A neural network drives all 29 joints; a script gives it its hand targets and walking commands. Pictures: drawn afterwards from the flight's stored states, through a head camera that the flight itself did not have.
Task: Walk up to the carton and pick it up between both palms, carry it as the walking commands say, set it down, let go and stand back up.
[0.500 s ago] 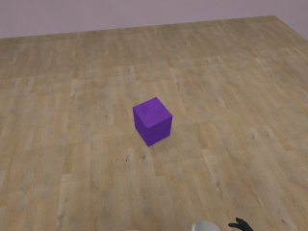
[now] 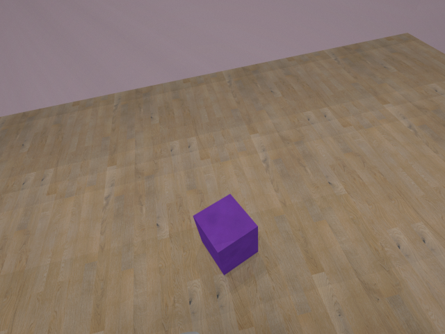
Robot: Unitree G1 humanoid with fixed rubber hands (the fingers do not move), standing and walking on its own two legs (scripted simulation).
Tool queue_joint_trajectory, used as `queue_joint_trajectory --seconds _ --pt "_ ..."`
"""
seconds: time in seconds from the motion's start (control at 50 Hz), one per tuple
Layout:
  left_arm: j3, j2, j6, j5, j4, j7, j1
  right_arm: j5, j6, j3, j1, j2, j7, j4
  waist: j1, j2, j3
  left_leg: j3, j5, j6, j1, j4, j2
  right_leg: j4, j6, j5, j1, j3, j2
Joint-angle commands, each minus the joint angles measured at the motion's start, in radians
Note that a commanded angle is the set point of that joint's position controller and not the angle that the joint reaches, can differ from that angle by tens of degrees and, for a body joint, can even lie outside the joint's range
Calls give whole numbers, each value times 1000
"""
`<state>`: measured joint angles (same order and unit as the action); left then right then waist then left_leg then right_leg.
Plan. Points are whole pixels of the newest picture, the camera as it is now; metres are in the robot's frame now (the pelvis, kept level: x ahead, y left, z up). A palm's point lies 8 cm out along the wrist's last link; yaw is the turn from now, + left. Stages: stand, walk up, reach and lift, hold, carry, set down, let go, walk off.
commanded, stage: walk up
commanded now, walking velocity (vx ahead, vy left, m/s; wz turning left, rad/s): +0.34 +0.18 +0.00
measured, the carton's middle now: (227, 234) +0.65 +0.05 -0.65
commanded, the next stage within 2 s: none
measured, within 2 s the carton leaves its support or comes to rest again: neither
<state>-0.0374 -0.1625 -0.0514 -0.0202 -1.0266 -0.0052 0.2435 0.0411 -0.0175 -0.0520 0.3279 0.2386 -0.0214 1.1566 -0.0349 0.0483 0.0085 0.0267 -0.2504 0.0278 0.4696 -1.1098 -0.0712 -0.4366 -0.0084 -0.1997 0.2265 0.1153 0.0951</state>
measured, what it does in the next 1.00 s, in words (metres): walks ahead: left foot, then right foot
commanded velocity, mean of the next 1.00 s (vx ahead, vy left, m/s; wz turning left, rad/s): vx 0.11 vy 0.00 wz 0.03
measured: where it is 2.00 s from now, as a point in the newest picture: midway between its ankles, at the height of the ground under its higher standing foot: (278, 332)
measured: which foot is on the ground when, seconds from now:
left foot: up 0.00-0.24, down 0.26-1.00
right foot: down 0.00-0.26, up 0.28-0.64, down 0.66-1.00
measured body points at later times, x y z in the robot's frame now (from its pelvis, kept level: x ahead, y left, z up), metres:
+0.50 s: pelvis +0.17 +0.09 +0.01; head +0.20 +0.13 +0.45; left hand +0.19 +0.34 -0.16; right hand +0.22 -0.14 -0.13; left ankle +0.19 +0.19 -0.75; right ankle +0.19 -0.08 -0.68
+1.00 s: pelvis +0.24 +0.07 +0.00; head +0.23 +0.06 +0.45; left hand +0.25 +0.30 -0.16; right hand +0.21 -0.13 -0.17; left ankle +0.19 +0.19 -0.75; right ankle +0.26 -0.03 -0.75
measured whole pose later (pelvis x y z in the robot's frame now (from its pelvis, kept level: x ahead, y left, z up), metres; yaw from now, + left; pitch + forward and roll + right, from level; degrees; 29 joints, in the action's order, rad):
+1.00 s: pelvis +0.24 +0.07 +0.00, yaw +2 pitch -2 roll +0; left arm -0.03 -0.13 -0.01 -0.01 -1.16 -0.03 0.21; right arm 0.01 -0.01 -0.01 0.29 0.11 0.04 1.21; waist -0.01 0.02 0.02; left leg 0.13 -0.25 0.02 0.06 -0.36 -0.06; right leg -0.37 0.02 -0.17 0.17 0.10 0.02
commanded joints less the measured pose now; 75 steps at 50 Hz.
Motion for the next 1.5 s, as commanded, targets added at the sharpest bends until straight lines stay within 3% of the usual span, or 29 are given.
queue_joint_trajectory --seconds 0.0,0.12,0.16,0.2,0.22,0.24,0.26,0.28,0.32,0.36,0.42,0.44,0.46,0.56,0.62,0.66,0.68,0.74,0.88,1.06,1.1,1.18,1.2,1.22,1.24,1.32,1.4,1.44,1.48 --pt "-32 -148 -26 0 22 -6 81 4 18 -1 51 8 -10 -38 22 -193 50 3 58 14 75 49 -30 220 71 144 -15 -173 208" --pt "-42 -188 -16 -21 -2 -10 131 -17 18 15 -157 4 -27 -129 49 -266 84 66 57 37 5 389 -23 209 97 265 -8 -74 206" --pt "-39 -161 -7 -11 -25 -5 142 -20 -9 15 -181 1 -19 -150 37 -316 46 88 90 26 -131 500 -11 185 100 65 0 -20 133" --pt "-38 -165 6 -6 -30 -4 132 -12 -19 4 -103 31 -8 -113 -3 -235 42 156 115 30 -263 572 3 116 93 -31 41 -22 129" --pt "-31 -152 5 -3 -45 -3 151 -12 -30 -7 -19 64 1 -79 -26 -117 -13 129 120 13 -368 613 -9 -15 75 -34 44 -12 109" --pt "-18 -111 3 -1 -50 -5 202 -8 -44 -33 89 137 12 -55 -49 61 -71 -7 73 -2 -495 680 -131 -237 45 -140 123 9 55" --pt "2 -43 14 -2 -35 -8 260 -13 -41 -63 139 235 22 -65 -55 366 -149 -401 41 -97 -587 851 -407 -497 -5 -424 326 15 -39" --pt "-29 -103 41 -2 -51 -11 225 -16 -36 -72 178 273 22 -75 -41 213 -149 -548 -22 -122 -566 891 -499 -648 -8 -456 356 -96 -12" --pt "-26 -103 50 -2 -55 1 116 -14 -39 -47 32 166 28 -95 4 85 28 -338 60 -120 -395 905 -399 -696 -13 -258 380 -131 52" --pt "-27 -88 52 -6 -71 9 150 -15 -54 -15 -30 70 32 -106 33 123 31 -136 299 -95 -328 864 -275 -627 -30 -143 284 -117 51" --pt "-22 -93 69 -4 -72 5 145 -14 -65 -6 -66 47 38 -130 56 88 -8 -38 590 -106 -341 841 -223 -537 -52 -52 204 -79 -5" --pt "-17 -85 76 8 -75 -3 129 -30 -62 0 -114 36 46 -135 78 148 13 69 922 -96 -294 798 -197 -480 -51 -50 147 -72 -38" --pt "-17 -76 75 8 -59 -5 112 -34 -54 2 -109 25 51 -125 67 195 -16 103 916 -96 -319 790 -165 -397 -65 -41 127 -63 -54" --pt "-12 -82 85 20 -30 -20 19 -26 -19 -12 -76 55 57 -92 42 124 -29 43 535 -147 -319 754 -178 -167 -36 -43 55 -48 -49" --pt "-18 -69 69 10 -51 -25 57 -23 6 -10 -65 15 57 -70 58 79 15 -25 165 -105 -180 725 -137 5 -20 75 -96 -56 -21" --pt "-37 -161 50 5 -46 -25 30 -19 15 18 3 -48 52 -55 23 -205 -7 16 -74 -39 -138 640 -30 79 13 272 -120 -241 151" --pt "-18 -141 48 6 -48 -26 -24 -25 31 31 9 -55 58 -33 21 -224 26 52 -88 -22 -217 675 -10 144 69 184 -16 -267 154" --pt "-10 -108 49 11 -60 -28 -53 -24 22 24 6 -39 54 -7 17 -162 50 49 -20 -9 -291 724 -21 193 50 14 -9 -237 89" --pt "-10 -60 37 13 -101 -29 -7 -30 -1 27 7 -51 59 39 31 -43 45 19 60 -19 -300 830 -65 126 26 148 -109 -152 36" --pt "-12 -41 28 10 -134 -38 18 -28 -3 31 31 -72 64 57 23 -26 44 14 110 -17 -321 828 -74 114 26 209 -117 -144 42" --pt "-11 -38 27 9 -145 -40 39 -28 -4 31 40 -78 68 58 22 -79 39 23 120 -19 -344 822 -79 110 25 238 -107 -133 41" --pt "-8 -23 33 9 -160 -40 58 -28 -5 28 41 -79 69 61 25 -2 48 40 134 -16 -332 830 -79 94 16 217 -116 -113 39" --pt "4 -50 43 -9 -122 -41 49 -8 7 16 25 -46 71 43 30 -42 87 26 124 -13 -294 780 -107 49 20 123 -37 -65 36" --pt "-72 -190 88 -29 -28 -15 -106 7 26 -40 248 141 113 81 -44 -115 138 -343 445 -131 -415 778 -365 -227 -44 -156 264 59 -60" --pt "-72 -159 116 -33 17 -5 -125 1 31 -79 310 203 140 108 -49 -14 137 -508 609 -218 -451 801 -512 -466 -77 -343 457 -49 -68" --pt "-56 -109 129 -27 81 2 -77 1 27 -44 79 99 134 -32 7 163 71 -226 427 -173 -280 795 -329 -737 -84 -113 395 -180 -35" --pt "-46 -105 145 -24 171 21 -167 -4 24 -66 103 136 116 -66 5 212 30 -195 532 -125 -302 752 -259 -534 -94 -131 351 -122 -48" --pt "-42 -111 147 -16 188 31 -201 -2 31 -84 115 168 107 -90 -2 207 0 -232 430 -137 -260 770 -259 -450 -93 -150 289 -87 -59" --pt "-28 -121 138 -6 197 39 -176 -1 41 -101 81 211 99 -119 -4 305 -27 -226 320 -128 -222 770 -233 -321 -78 -175 203 -61 -63"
